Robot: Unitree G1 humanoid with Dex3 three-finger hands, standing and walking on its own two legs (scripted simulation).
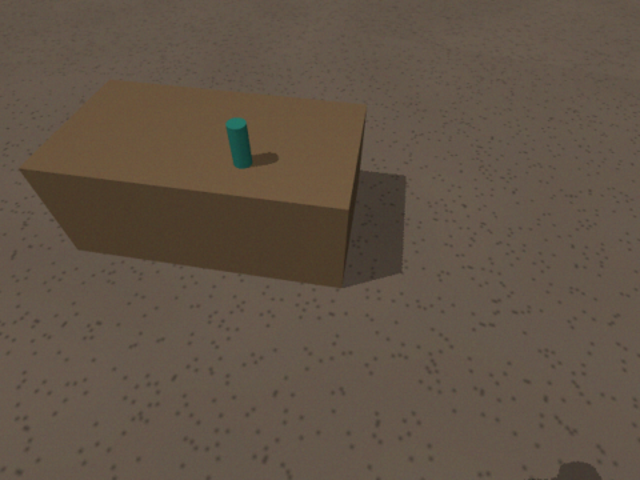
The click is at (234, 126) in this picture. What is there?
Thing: squat round
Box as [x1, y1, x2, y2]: [226, 118, 251, 168]
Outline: 232,118 226,122 226,128 233,162 236,167 244,168 251,164 245,120 241,118
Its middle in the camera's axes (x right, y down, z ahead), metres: -0.25 -0.31 +1.25
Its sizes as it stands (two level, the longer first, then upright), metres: 0.062 0.062 0.150
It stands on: a support 0.42 m high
